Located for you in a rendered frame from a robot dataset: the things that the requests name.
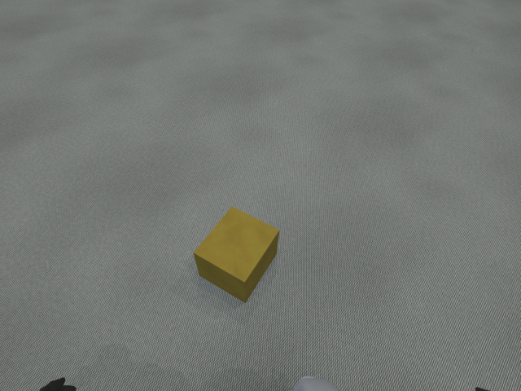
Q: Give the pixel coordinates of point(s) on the carton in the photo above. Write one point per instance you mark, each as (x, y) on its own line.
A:
(236, 253)

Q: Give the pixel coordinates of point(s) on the right robot shin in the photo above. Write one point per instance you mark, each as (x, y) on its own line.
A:
(306, 377)

